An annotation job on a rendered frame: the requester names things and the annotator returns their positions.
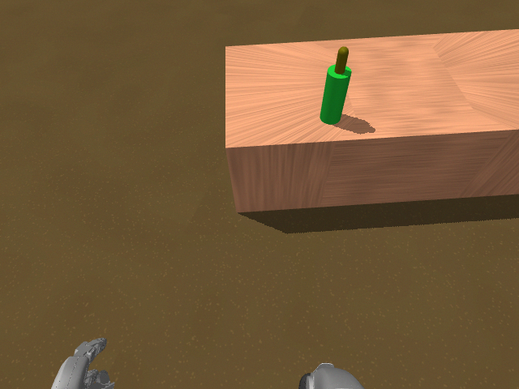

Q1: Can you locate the left robot hand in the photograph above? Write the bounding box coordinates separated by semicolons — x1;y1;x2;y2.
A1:
51;338;115;389

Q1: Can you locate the bottle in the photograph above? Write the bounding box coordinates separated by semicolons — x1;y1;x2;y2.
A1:
320;46;351;125

